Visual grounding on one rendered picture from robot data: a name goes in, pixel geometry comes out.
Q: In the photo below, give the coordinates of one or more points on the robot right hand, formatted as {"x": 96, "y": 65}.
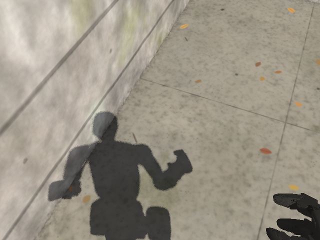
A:
{"x": 306, "y": 205}

